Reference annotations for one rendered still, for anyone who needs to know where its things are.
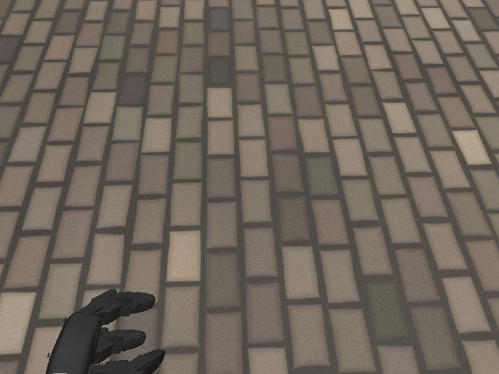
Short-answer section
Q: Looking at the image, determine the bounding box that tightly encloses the left robot hand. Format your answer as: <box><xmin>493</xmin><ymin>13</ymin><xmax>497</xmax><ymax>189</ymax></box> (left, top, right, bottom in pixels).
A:
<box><xmin>45</xmin><ymin>289</ymin><xmax>165</xmax><ymax>374</ymax></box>

